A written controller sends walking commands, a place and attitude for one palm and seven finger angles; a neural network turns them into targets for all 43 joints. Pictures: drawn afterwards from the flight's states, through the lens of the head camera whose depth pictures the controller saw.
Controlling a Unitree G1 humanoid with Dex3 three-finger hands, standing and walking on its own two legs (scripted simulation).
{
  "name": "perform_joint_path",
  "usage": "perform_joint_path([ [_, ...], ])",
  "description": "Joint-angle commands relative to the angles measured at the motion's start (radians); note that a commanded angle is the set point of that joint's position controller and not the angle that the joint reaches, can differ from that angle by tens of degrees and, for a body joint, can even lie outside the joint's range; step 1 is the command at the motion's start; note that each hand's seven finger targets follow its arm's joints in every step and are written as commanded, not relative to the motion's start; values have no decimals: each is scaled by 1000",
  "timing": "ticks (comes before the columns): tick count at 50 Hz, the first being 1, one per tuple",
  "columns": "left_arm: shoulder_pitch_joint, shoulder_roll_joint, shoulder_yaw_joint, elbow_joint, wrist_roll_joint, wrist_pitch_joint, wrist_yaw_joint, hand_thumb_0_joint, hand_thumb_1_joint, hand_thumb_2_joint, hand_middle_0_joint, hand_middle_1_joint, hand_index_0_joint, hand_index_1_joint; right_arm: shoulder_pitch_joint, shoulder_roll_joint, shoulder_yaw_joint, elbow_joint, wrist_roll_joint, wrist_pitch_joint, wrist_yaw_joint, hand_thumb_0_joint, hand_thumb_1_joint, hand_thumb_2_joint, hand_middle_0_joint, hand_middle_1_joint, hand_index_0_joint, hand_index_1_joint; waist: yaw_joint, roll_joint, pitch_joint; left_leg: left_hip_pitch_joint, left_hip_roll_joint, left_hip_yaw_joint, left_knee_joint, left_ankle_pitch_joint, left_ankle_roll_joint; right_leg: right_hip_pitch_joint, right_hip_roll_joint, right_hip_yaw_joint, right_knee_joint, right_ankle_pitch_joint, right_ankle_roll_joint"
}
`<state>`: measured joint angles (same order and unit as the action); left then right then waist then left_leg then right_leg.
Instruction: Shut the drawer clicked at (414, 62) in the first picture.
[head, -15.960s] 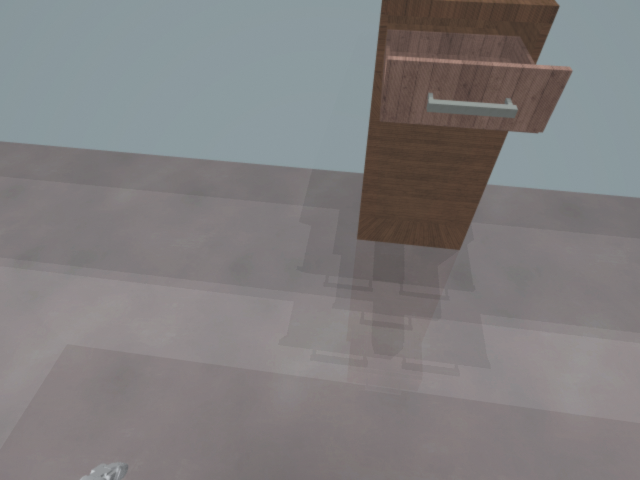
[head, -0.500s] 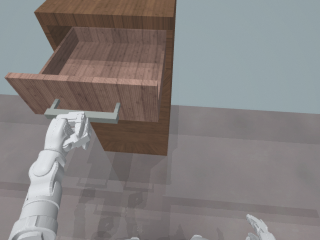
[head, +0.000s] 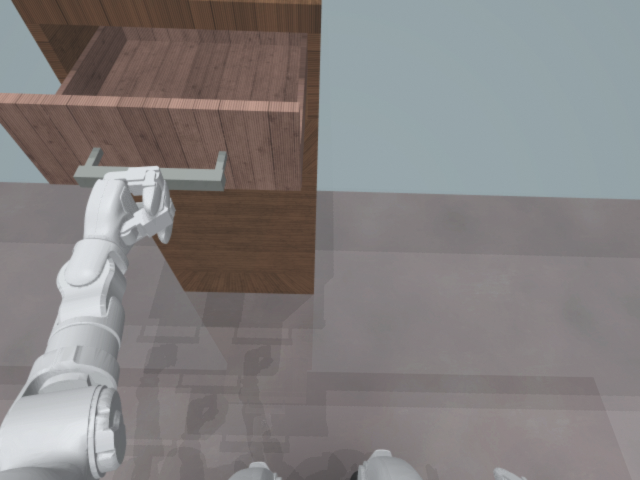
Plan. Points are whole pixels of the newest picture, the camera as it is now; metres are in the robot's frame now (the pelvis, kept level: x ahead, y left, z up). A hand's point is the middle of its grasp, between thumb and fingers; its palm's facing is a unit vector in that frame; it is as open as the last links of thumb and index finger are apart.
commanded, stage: push the drawer shut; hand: left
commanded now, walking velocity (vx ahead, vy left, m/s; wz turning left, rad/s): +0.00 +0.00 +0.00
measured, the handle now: (155, 167) +0.50 +0.22 +0.08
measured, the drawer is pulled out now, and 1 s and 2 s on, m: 0.18 0.08 0.00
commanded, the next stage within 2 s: pull the fist back off the drawer in 1.76 s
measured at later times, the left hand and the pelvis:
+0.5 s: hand (179, 179) +0.48 +0.18 +0.08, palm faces -0.04 -1.00 -0.03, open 3.1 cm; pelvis +0.01 +0.00 -0.01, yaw -1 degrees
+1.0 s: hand (185, 151) +0.53 +0.18 +0.08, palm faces -0.03 -1.00 -0.03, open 3.2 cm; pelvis +0.00 +0.00 -0.01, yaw -1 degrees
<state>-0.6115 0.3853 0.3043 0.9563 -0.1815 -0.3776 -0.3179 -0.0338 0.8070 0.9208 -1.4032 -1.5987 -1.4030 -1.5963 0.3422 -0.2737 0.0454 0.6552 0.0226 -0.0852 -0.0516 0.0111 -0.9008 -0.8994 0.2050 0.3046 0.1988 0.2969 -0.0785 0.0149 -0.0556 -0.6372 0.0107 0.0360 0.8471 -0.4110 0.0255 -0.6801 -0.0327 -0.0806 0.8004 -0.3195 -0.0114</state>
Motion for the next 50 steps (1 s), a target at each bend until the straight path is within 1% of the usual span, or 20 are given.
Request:
perform_joint_path([
  [1, -508, 207, 31, -199, -5, -71, 27, 0, 900, 900, -1400, -1600, -1400, -1600, 67, -155, -66, -85, 0, -30, -1, 0, -900, -900, 200, 300, 200, 300, -36, 36, -358, 133, -3, -75, -139, 174, -14, 164, 40, 54, -79, 119, -14],
  [4, -553, 174, 0, -191, 0, -77, 30, 0, 900, 900, -1400, -1600, -1400, -1600, 82, -155, -68, -76, -2, -22, 5, 0, -900, -900, 200, 300, 200, 300, -50, 56, -366, 161, 2, -84, -132, 210, -17, 127, 44, 46, -68, 135, -15],
  [5, -546, 181, 9, -183, 4, -77, 34, 0, 900, 900, -1400, -1600, -1400, -1600, 87, -157, -70, -75, -3, -18, 7, 0, -900, -900, 200, 300, 200, 300, -46, 64, -383, 165, 1, -81, -127, 219, -17, 130, 44, 48, -68, 141, -15],
  [7, -564, 228, 42, -160, 9, -79, 40, 0, 900, 900, -1400, -1600, -1400, -1600, 99, -162, -71, -69, -6, -9, 7, 0, -900, -900, 200, 300, 200, 300, -50, 23, -380, 147, 2, -83, -119, 229, -13, 139, 50, 47, -62, 156, -15],
  [9, -598, 195, 13, -131, 14, -75, 36, 0, 900, 900, -1400, -1600, -1400, -1600, 97, -155, -67, -67, -4, -2, 9, 0, -900, -900, 200, 300, 200, 300, -64, 37, -362, 126, 0, -72, -116, 209, -10, 130, 48, 55, -68, 151, -11],
  [11, -628, 211, 24, -129, 22, -79, 42, 0, 900, 900, -1400, -1600, -1400, -1600, 106, -156, -69, -62, -7, 4, 10, 0, -900, -900, 200, 300, 200, 300, -66, 66, -373, 137, 0, -75, -111, 212, -11, 116, 48, 53, -63, 147, -13],
  [14, -659, 235, 41, -102, 21, -79, 37, 0, 900, 900, -1400, -1600, -1400, -1600, 113, -157, -67, -61, -9, 9, 13, 0, -900, -900, 200, 300, 200, 300, -70, 53, -373, 115, -1, -74, -102, 197, -8, 114, 52, 59, -62, 140, -12],
  [17, -665, 258, 57, -100, 25, -80, 33, 0, 900, 900, -1400, -1600, -1400, -1600, 128, -159, -68, -67, -14, 18, 14, 0, -900, -900, 200, 300, 200, 300, -71, 44, -417, 116, 0, -71, -87, 249, -4, 140, 55, 61, -48, 194, -12],
  [18, -663, 267, 66, -89, 26, -78, 30, 0, 900, 900, -1400, -1600, -1400, -1600, 131, -158, -66, -65, -14, 22, 16, 0, -900, -900, 200, 300, 200, 300, -66, 73, -422, 117, 0, -68, -86, 257, -7, 143, 54, 63, -47, 201, -12],
  [20, -677, 306, 89, -70, 28, -74, 28, 0, 900, 900, -1400, -1600, -1400, -1600, 134, -162, -64, -67, -14, 30, 15, 0, -900, -900, 200, 300, 200, 300, -72, 31, -407, 71, 0, -64, -84, 229, -3, 159, 54, 68, -52, 192, -8],
  [22, -703, 290, 69, -60, 36, -73, 25, 0, 900, 900, -1400, -1600, -1400, -1600, 137, -159, -63, -68, -14, 35, 14, 0, -900, -900, 200, 300, 200, 300, -83, 72, -395, 74, -1, -63, -78, 224, -2, 133, 56, 68, -50, 183, -12],
  [24, -716, 284, 64, -43, 38, -69, 26, 0, 900, 900, -1400, -1600, -1400, -1600, 146, -161, -65, -66, -14, 39, 16, 0, -900, -900, 200, 300, 200, 300, -91, 65, -397, 76, 1, -66, -76, 217, -2, 115, 56, 65, -50, 172, -8],
  [27, -755, 326, 88, -50, 45, -71, 28, 0, 900, 900, -1400, -1600, -1400, -1600, 164, -167, -67, -60, -20, 44, 16, 0, -900, -900, 200, 300, 200, 300, -95, 71, -437, 82, 1, -69, -60, 250, 1, 127, 58, 69, -42, 201, -10],
  [30, -765, 327, 88, -42, 49, -69, 26, 0, 900, 900, -1400, -1600, -1400, -1600, 175, -166, -66, -58, -22, 51, 19, 0, -900, -900, 200, 300, 200, 300, -95, 90, -464, 96, 2, -70, -57, 271, -2, 124, 59, 68, -41, 212, -8],
  [31, -770, 327, 85, -28, 50, -68, 26, 0, 900, 900, -1400, -1600, -1400, -1600, 174, -167, -67, -55, -21, 53, 18, 0, -900, -900, 200, 300, 200, 300, -103, 72, -437, 84, 4, -71, -57, 257, -2, 113, 60, 67, -44, 200, -7],
  [37, -837, 376, 108, 11, 63, -62, 34, 0, 900, 900, -1400, -1600, -1400, -1600, 197, -176, -63, -47, -27, 62, 16, 0, -900, -900, 200, 300, 200, 300, -123, 74, -429, 44, 3, -73, -50, 224, 5, 105, 62, 71, -49, 176, -7],
  [42, -890, 372, 92, 18, 77, -64, 37, 0, 900, 900, -1400, -1600, -1400, -1600, 216, -180, -62, -42, -36, 67, 20, 0, -900, -900, 200, 300, 200, 300, -136, 150, -461, 99, 6, -86, -37, 268, -1, 44, 65, 62, -39, 175, -11],
  [46, -954, 400, 96, 82, 89, -47, 52, 0, 900, 900, -1400, -1600, -1400, -1600, 232, -189, -57, -28, -38, 69, 19, 0, -900, -900, 200, 300, 200, 300, -172, 98, -409, 34, 10, -90, -34, 198, 5, 17, 65, 64, -52, 119, -3],
  [48, -984, 446, 118, 73, 102, -49, 55, 0, 900, 900, -1400, -1600, -1400, -1600, 244, -195, -55, -34, -43, 70, 17, 0, -900, -900, 200, 300, 200, 300, -166, 127, -477, 45, 6, -91, -25, 214, 5, 34, 64, 68, -40, 131, -4],
  [50, -996, 432, 103, 98, 108, -45, 55, 0, 900, 900, -1400, -1600, -1400, -1600, 250, -193, -53, -32, -45, 70, 19, 0, -900, -900, 200, 300, 200, 300, -177, 140, -460, 46, 9, -95, -20, 218, 3, 6, 65, 62, -40, 123, -5],
])
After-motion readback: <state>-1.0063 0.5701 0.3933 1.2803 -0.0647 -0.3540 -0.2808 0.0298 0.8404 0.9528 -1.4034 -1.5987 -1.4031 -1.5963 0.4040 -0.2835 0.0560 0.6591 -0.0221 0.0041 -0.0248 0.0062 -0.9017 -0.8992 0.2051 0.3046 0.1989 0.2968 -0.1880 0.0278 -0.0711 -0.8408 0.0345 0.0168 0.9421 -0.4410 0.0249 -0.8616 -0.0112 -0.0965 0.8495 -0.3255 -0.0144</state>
